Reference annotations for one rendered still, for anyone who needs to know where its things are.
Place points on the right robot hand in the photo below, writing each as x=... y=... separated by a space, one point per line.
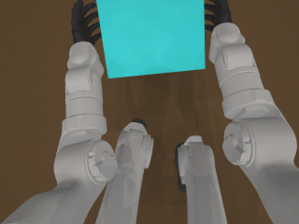
x=222 y=13

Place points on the robot left thigh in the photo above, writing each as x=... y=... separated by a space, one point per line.
x=121 y=198

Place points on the carton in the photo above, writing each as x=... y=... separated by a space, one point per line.
x=147 y=37

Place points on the robot thigh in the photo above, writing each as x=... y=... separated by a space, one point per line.
x=204 y=201
x=121 y=198

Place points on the robot right forearm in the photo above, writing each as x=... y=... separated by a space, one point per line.
x=241 y=86

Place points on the robot right thigh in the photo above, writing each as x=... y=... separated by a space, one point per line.
x=204 y=201

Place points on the robot left forearm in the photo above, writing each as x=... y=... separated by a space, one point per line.
x=84 y=115

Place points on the robot right upper arm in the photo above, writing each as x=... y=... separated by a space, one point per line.
x=264 y=148

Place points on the left robot hand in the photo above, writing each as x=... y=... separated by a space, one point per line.
x=80 y=30

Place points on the robot left upper arm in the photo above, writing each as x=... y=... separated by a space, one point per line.
x=81 y=170

